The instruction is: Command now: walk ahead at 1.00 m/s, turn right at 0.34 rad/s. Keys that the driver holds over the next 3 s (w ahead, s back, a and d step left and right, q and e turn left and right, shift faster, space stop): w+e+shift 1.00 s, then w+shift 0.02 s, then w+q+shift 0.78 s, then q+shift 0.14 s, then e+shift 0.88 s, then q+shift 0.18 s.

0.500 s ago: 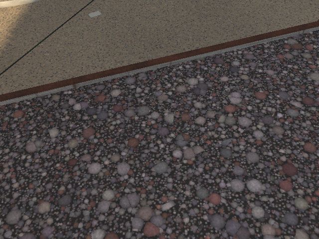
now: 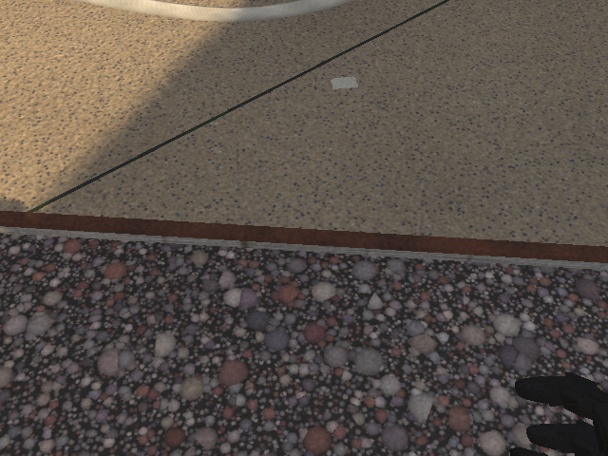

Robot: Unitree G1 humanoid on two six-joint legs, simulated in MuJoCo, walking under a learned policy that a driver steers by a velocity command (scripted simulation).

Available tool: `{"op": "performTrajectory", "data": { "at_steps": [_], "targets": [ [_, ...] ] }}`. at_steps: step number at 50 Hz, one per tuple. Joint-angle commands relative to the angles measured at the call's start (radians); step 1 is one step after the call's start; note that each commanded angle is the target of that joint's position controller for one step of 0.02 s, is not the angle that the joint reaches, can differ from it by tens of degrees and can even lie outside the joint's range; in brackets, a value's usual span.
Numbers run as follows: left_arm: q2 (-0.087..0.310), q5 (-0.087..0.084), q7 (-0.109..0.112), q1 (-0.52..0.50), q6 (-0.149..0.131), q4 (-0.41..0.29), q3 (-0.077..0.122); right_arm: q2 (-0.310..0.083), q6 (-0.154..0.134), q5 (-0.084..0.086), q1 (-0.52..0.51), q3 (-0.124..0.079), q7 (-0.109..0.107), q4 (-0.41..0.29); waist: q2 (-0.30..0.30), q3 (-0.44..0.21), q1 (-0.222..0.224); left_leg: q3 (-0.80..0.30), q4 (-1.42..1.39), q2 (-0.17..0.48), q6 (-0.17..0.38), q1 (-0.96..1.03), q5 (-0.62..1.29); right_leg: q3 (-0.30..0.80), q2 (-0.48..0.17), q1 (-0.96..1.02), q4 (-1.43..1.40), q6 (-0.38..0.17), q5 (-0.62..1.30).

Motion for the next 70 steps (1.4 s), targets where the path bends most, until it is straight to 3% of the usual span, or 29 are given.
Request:
{"op": "performTrajectory", "data": {
  "at_steps": [1,5,6,7,8,11,20,23,25,26,27,28,29,31,34,38,42,45,46,47,50,53,62,65,66,67,68,69,70],
  "targets": [
    [0.177,-0.013,-0.018,-0.209,-0.035,-0.135,0.037,-0.037,-0.009,0.022,0.054,0.009,0.018,-0.046,-0.114,0.075,-0.148,0.071,-0.195,-0.041,-0.027,0.426,0.162,0.204,-0.187,-0.391,-0.282,-0.188,0.246],
    [0.193,-0.022,-0.031,-0.139,-0.034,-0.112,0.039,-0.143,-0.016,-0.006,0.369,-0.051,-0.046,0.058,-0.026,-0.131,-0.301,0.049,-0.29,-0.033,0.001,0.855,0.047,0.11,-0.093,-0.349,0.348,-0.122,0.561],
    [0.087,-0.013,-0.027,-0.145,-0.034,-0.136,0.014,-0.227,-0.023,-0.033,0.532,-0.074,-0.07,0.065,0.117,-0.251,-0.348,-0.235,-0.355,0.22,0.02,1.016,-0.317,0.074,-0.023,-0.498,0.729,-0.103,0.129],
    [0.003,-0.056,-0.019,-0.059,-0.025,-0.19,-0.005,-0.287,-0.014,-0.037,0.525,-0.084,-0.078,0.049,0.302,-0.371,-0.259,-0.755,-0.606,0.452,0.083,1.043,-0.56,0.071,0.027,-0.653,1.025,-0.102,-0.161],
    [0.055,-0.034,-0.012,-0.116,-0.008,-0.187,0.0,-0.221,-0.007,-0.014,0.42,-0.081,-0.08,0.046,0.192,-0.229,-0.22,-0.769,-0.669,0.411,0.121,0.934,-0.653,0.056,-0.033,-0.762,1.103,-0.11,-0.066],
    [0.042,0.0,-0.034,-0.226,0.03,-0.178,0.002,-0.066,-0.029,0.007,0.311,-0.047,-0.072,0.073,0.06,0.028,-0.142,-0.32,-0.66,0.279,0.098,0.638,-0.176,0.048,-0.127,-0.73,0.998,-0.089,0.031],
    [-0.011,0.01,-0.1,-0.526,0.07,-0.324,-0.034,-0.062,-0.075,0.039,0.306,-0.049,-0.07,0.178,0.003,0.147,-0.061,0.293,-0.811,0.138,0.008,0.518,0.472,-0.141,-0.105,-0.551,0.503,-0.129,0.36],
    [0.041,0.002,-0.094,-0.421,0.064,-0.291,-0.019,-0.176,-0.055,0.037,0.353,-0.076,-0.084,0.176,0.054,0.026,0.009,0.313,-0.564,0.17,-0.005,0.652,1.132,-0.23,0.026,-0.313,0.439,-0.176,0.307],
    [0.125,0.004,-0.07,-0.078,0.062,-0.195,0.022,-0.226,-0.017,0.027,0.293,-0.092,-0.092,0.145,0.06,-0.151,0.179,0.279,-0.08,0.202,0.005,0.589,1.214,-0.176,0.078,0.057,0.412,-0.23,0.203],
    [0.177,0.004,-0.044,0.01,0.068,-0.151,0.051,-0.193,-0.01,0.016,0.306,-0.086,-0.082,0.151,-0.023,-0.177,0.189,0.274,0.275,0.12,-0.015,0.412,0.7,-0.092,0.065,0.259,0.362,-0.256,0.136],
    [0.258,-0.012,-0.026,-0.086,0.08,-0.16,0.068,-0.022,-0.017,-0.003,0.307,-0.041,-0.065,0.113,-0.269,-0.073,0.071,0.247,0.699,-0.049,-0.044,0.098,-0.249,0.186,-0.087,0.278,0.354,-0.287,0.232],
    [0.357,0.009,-0.025,-0.133,0.092,-0.219,0.089,-0.065,-0.035,0.026,0.379,-0.038,-0.063,-0.012,-0.336,-0.323,-0.004,0.021,0.858,-0.102,-0.06,-0.17,-0.286,0.718,-0.26,0.537,0.102,-0.492,0.044],
    [0.305,0.004,-0.015,-0.145,0.094,-0.238,0.087,-0.115,-0.058,0.011,0.292,-0.034,-0.065,-0.014,-0.132,-0.259,0.023,-0.053,0.779,-0.033,-0.051,-0.232,-0.182,0.817,-0.283,0.47,-0.054,-0.458,-0.12],
    [0.217,-0.001,0.0,-0.191,0.071,-0.204,0.064,-0.106,-0.061,-0.001,0.222,-0.023,-0.07,-0.008,0.052,-0.02,-0.059,-0.05,0.574,0.038,-0.062,-0.148,-0.127,0.671,-0.215,0.126,-0.082,-0.389,-0.003],
    [0.164,-0.009,0.0,-0.227,0.03,-0.2,0.038,-0.083,0.002,-0.021,0.242,-0.013,-0.07,-0.011,0.06,0.061,-0.143,-0.046,0.373,0.086,-0.107,0.01,-0.205,0.49,-0.126,-0.191,-0.099,-0.384,0.195],
    [0.164,-0.012,-0.009,-0.241,0.007,-0.206,0.043,-0.021,0.011,0.006,0.021,0.015,-0.048,-0.102,0.005,0.116,-0.099,0.022,-0.028,0.067,-0.12,0.155,0.113,0.345,-0.006,-0.357,-0.158,-0.316,0.271],
    [0.189,-0.029,-0.013,-0.185,0.007,-0.192,0.06,-0.033,0.01,0.034,-0.06,0.017,-0.051,-0.127,-0.047,0.072,-0.037,0.028,-0.277,0.001,-0.092,0.271,0.238,0.395,-0.046,-0.204,-0.127,-0.251,0.447],
    [0.229,-0.026,-0.02,-0.229,0.003,-0.199,0.06,-0.146,0.002,0.022,0.306,-0.04,-0.075,-0.027,0.0,-0.15,-0.235,0.037,-0.312,-0.058,-0.038,0.736,0.006,0.335,0.0,-0.229,0.304,-0.163,0.764],
    [0.153,-0.061,-0.022,-0.191,-0.002,-0.237,0.039,-0.248,0.0,-0.003,0.456,-0.08,-0.084,-0.001,0.226,-0.32,-0.28,-0.293,-0.426,0.178,0.033,1.053,-0.351,0.236,0.117,-0.499,0.657,-0.098,0.544],
    [0.1,-0.049,-0.022,-0.217,0.001,-0.281,0.008,-0.274,0.004,0.008,0.464,-0.099,-0.085,0.006,0.417,-0.485,-0.251,-0.688,-0.585,0.376,0.076,1.141,-0.66,0.148,0.134,-0.593,0.864,-0.097,-0.087],
    [0.122,0.013,-0.034,-0.361,0.034,-0.277,0.011,-0.11,0.012,0.003,0.314,-0.065,-0.1,0.03,0.054,-0.13,-0.2,-0.43,-0.583,0.316,0.048,0.756,-0.383,0.084,-0.05,-0.647,0.903,-0.116,0.001],
    [0.04,0.027,-0.074,-0.397,0.059,-0.326,-0.016,-0.066,-0.018,0.004,0.323,-0.055,-0.083,0.107,0.064,0.003,-0.127,-0.272,-0.663,0.255,0.054,0.531,-0.245,0.123,-0.084,-0.586,0.803,-0.096,-0.001],
    [0.11,0.004,-0.083,-0.485,0.066,-0.359,-0.033,-0.209,-0.025,0.024,0.301,-0.097,-0.038,0.156,0.041,0.11,-0.033,-0.036,-0.794,0.183,0.082,0.338,0.069,-0.012,-0.097,-0.186,0.297,-0.028,0.212],
    [0.183,0.036,-0.033,-0.129,0.045,-0.239,0.014,-0.213,-0.001,0.031,0.328,-0.098,-0.028,0.162,-0.141,-0.11,0.13,0.047,-0.158,0.059,0.067,0.274,0.326,-0.078,-0.044,0.297,0.223,-0.031,0.12],
    [0.234,0.065,-0.015,-0.039,0.027,-0.201,0.029,-0.073,-0.004,0.033,0.384,-0.063,-0.024,0.151,-0.339,-0.206,0.089,0.049,0.264,-0.023,0.047,0.007,-0.214,0.152,-0.238,0.535,0.209,-0.068,-0.016],
    [0.187,0.07,-0.006,0.044,0.018,-0.215,0.007,0.002,-0.004,0.026,0.289,-0.044,-0.051,0.126,-0.274,-0.209,0.117,-0.093,0.563,-0.028,0.056,-0.132,-0.485,0.26,-0.358,0.526,0.232,-0.004,0.012],
    [0.279,0.049,0.013,0.036,0.034,-0.211,0.041,-0.008,-0.004,0.075,0.293,-0.041,-0.052,0.064,-0.339,-0.296,0.097,-0.029,0.681,-0.084,0.026,-0.265,-0.362,0.561,-0.496,0.512,-0.061,-0.09,-0.265],
    [0.237,0.045,0.017,-0.102,0.03,-0.217,0.032,-0.057,0.018,0.058,0.2,-0.046,-0.057,0.06,-0.159,-0.091,0.041,0.004,0.677,-0.022,0.029,-0.354,-0.256,0.523,-0.454,0.367,-0.123,-0.105,-0.347],
    [0.17,0.039,0.015,-0.178,0.017,-0.219,0.014,-0.066,0.028,0.048,0.169,-0.05,-0.044,0.063,-0.153,0.005,0.001,-0.001,0.645,0.0,0.032,-0.357,-0.188,0.391,-0.405,0.261,-0.088,-0.101,-0.206]
  ]
}}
